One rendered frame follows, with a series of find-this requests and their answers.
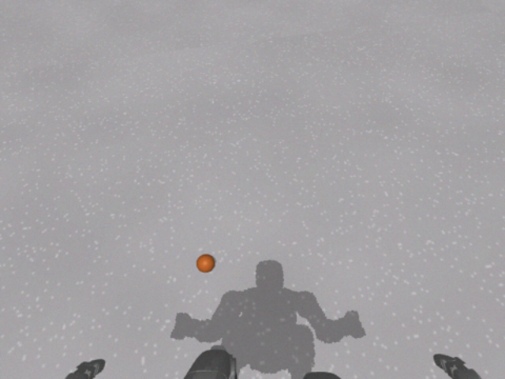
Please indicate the ball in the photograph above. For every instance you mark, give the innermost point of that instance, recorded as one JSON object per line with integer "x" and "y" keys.
{"x": 205, "y": 263}

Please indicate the left robot hand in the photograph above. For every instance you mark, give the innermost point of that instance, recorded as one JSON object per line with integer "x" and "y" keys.
{"x": 87, "y": 370}

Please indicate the right robot hand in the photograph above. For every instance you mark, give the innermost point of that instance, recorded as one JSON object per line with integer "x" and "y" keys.
{"x": 455, "y": 367}

